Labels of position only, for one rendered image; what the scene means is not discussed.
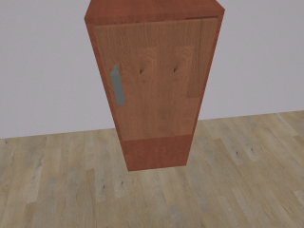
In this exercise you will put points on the handle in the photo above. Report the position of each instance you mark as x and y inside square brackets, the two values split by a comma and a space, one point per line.
[117, 85]

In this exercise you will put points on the cupboard door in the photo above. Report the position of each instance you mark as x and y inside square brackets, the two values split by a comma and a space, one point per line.
[162, 67]

